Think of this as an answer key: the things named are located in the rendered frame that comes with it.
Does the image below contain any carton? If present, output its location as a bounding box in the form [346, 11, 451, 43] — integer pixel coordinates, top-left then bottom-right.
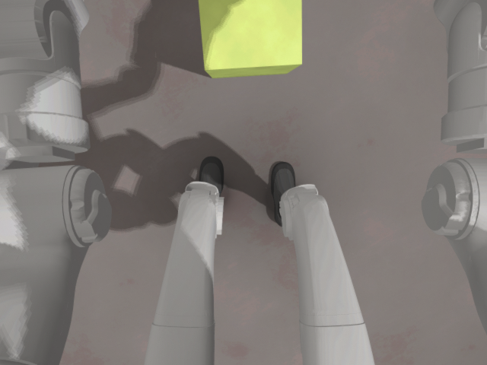
[199, 0, 302, 78]

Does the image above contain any right robot forearm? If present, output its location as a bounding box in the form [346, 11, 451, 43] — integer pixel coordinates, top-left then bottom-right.
[434, 0, 487, 154]

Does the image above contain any robot right upper arm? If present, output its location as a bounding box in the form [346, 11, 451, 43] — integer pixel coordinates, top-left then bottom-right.
[422, 158, 487, 334]

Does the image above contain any left robot forearm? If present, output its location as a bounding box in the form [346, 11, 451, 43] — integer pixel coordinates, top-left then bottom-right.
[0, 0, 91, 171]

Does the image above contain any robot left upper arm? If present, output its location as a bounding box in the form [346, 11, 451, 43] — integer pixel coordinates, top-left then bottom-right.
[0, 165, 112, 365]

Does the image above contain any left robot shin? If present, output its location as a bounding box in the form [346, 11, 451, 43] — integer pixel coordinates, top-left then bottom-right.
[178, 182, 219, 212]

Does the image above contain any right robot shin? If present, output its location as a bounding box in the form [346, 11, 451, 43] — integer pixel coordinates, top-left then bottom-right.
[279, 184, 329, 216]

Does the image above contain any robot shin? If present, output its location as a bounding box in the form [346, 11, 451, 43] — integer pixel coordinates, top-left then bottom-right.
[178, 182, 219, 212]
[279, 184, 329, 216]

